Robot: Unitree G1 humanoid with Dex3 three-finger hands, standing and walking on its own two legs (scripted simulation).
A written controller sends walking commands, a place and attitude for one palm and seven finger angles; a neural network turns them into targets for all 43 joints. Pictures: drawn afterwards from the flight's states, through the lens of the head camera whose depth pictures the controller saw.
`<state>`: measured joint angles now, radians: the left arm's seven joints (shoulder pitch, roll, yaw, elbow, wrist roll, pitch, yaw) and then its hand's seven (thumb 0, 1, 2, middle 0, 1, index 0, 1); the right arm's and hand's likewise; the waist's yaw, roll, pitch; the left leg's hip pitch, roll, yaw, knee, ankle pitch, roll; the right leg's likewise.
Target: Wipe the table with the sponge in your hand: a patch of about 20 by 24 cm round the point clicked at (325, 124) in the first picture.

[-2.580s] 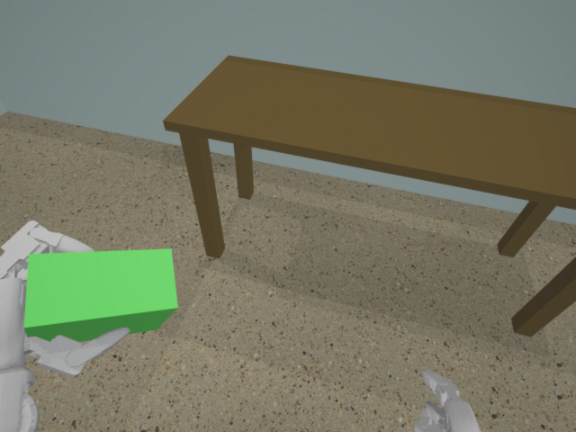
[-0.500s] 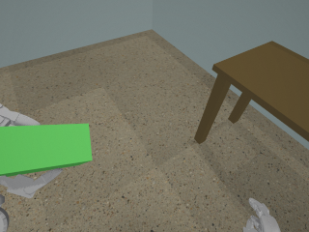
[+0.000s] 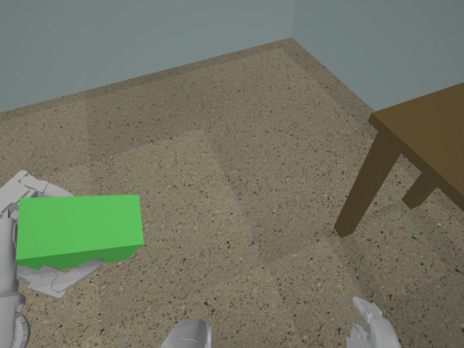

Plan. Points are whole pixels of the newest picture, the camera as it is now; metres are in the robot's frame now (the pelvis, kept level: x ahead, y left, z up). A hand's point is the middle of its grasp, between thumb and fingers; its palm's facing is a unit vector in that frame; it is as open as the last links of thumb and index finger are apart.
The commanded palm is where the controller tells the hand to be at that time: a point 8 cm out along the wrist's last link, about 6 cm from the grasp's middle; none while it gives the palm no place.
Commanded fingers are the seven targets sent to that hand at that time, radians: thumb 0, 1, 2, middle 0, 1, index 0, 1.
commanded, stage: walk to a spot facing it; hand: left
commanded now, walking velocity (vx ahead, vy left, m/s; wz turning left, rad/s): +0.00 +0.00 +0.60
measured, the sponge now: (100, 232) +0.24 +0.19 +0.14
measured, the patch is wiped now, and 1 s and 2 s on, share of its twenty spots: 0.00 0.00 0.00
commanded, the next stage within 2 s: turn to face it in 0.14 s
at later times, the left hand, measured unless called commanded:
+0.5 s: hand (49, 245) +0.20 +0.22 +0.18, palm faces +0.53 -0.71 -0.46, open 10.8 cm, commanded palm +0.16 +0.26 +0.18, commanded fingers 0.00 0.10 1.30 -1.20 -1.60 -1.20 -1.60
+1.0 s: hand (134, 223) +0.24 +0.13 +0.17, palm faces +0.26 -0.85 -0.45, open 10.8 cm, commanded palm +0.19 +0.18 +0.18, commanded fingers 0.00 0.10 1.30 -1.20 -1.60 -1.20 -1.60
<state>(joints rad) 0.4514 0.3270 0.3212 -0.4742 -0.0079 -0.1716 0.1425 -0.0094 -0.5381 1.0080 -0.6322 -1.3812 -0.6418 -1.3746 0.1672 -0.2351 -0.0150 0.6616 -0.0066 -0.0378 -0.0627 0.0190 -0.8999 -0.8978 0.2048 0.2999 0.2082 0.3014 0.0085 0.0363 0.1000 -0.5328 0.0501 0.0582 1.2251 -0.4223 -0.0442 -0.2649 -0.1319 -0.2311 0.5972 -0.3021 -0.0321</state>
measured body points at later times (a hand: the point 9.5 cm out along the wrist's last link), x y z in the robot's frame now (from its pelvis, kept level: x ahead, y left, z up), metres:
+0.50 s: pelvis +0.04 -0.04 -0.01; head +0.06 -0.05 +0.44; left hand +0.17 +0.26 +0.20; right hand +0.25 -0.19 -0.10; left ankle +0.07 +0.13 -0.73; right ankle +0.08 -0.13 -0.74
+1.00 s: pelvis -0.01 -0.08 +0.00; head +0.02 -0.07 +0.45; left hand +0.22 +0.18 +0.19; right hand +0.13 -0.36 -0.07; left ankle -0.03 +0.07 -0.73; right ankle +0.06 -0.13 -0.71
